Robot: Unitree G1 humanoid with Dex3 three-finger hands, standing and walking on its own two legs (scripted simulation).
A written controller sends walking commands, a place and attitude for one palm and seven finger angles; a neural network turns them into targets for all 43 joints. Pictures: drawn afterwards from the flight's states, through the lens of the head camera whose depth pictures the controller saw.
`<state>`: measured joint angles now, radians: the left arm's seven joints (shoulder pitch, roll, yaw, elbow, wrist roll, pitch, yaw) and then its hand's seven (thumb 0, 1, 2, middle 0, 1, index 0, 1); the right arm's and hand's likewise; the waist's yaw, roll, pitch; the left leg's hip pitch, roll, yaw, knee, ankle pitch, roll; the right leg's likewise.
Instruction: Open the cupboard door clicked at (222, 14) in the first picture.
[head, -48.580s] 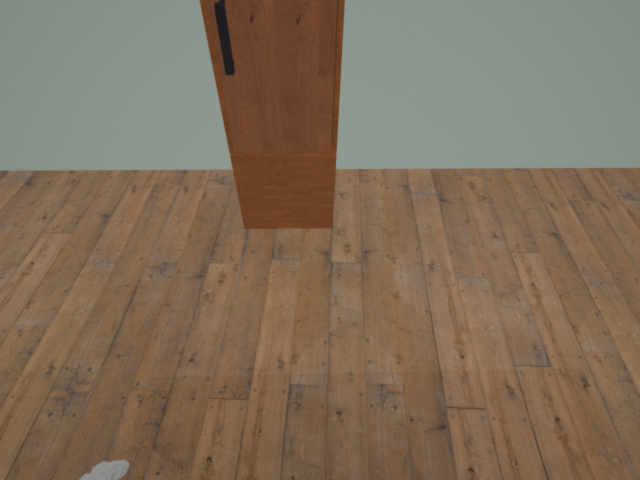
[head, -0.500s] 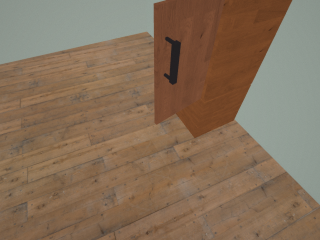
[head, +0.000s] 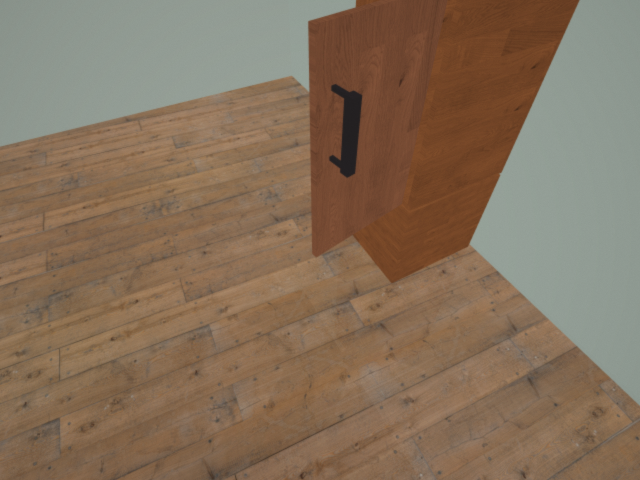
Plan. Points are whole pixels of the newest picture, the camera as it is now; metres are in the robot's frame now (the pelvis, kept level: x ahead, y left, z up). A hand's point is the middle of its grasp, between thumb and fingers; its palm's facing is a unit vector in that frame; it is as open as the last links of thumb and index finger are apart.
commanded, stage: let the arm hang, fingers relaxed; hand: left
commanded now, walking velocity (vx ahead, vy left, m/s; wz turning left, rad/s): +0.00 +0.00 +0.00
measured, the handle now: (342, 132) +0.72 -0.01 +0.04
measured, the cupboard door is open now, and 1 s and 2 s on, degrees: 100 100 100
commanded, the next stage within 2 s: look to check the result in 0.14 s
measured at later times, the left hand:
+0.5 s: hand out of the picture +0.08 +0.24 -0.16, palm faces -0.02 -0.95 -0.31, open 7.4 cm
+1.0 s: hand out of the picture +0.12 +0.23 -0.15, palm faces -0.03 -0.95 -0.32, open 7.4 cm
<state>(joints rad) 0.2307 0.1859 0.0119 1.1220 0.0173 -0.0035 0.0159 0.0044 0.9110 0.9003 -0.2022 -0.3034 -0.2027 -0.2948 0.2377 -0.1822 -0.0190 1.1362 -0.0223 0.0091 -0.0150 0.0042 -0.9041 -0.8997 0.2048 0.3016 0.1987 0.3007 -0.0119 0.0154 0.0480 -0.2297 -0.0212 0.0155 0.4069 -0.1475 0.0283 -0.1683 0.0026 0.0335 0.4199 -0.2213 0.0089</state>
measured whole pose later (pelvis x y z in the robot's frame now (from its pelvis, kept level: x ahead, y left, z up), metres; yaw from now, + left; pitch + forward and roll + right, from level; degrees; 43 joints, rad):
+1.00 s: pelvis +0.04 +0.00 +0.01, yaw +0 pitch -1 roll +0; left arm 0.11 0.31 0.01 1.12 0.01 -0.02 0.00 0.01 0.91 0.90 -0.20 -0.30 -0.20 -0.30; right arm 0.09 -0.31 -0.01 1.14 -0.02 0.00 0.00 0.01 -0.90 -0.90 0.21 0.30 0.20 0.30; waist -0.01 0.01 0.07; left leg -0.14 -0.02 0.01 0.32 -0.17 0.02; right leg -0.06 0.00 0.03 0.31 -0.23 0.00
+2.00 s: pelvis +0.05 -0.02 +0.01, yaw +0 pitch -1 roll +0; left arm 0.12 0.31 0.01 1.12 0.01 -0.02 0.00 0.01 0.91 0.90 -0.20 -0.30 -0.20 -0.30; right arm 0.11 -0.31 -0.01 1.14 -0.01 0.00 -0.01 0.01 -0.90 -0.90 0.21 0.30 0.20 0.30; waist -0.01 0.00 0.07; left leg -0.11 0.00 0.01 0.30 -0.17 0.00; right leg -0.04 0.02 0.03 0.29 -0.23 -0.02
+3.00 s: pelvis +0.05 -0.02 +0.01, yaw -1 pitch -1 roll +0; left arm 0.11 0.33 0.00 1.12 0.01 -0.02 0.00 0.01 0.91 0.90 -0.20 -0.30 -0.21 -0.30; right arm 0.10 -0.33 -0.01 1.14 -0.01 0.00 -0.01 0.01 -0.90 -0.90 0.21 0.30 0.20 0.30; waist -0.01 0.00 0.07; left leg -0.11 0.00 0.01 0.29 -0.16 0.00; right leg -0.04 0.02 0.04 0.28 -0.22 -0.02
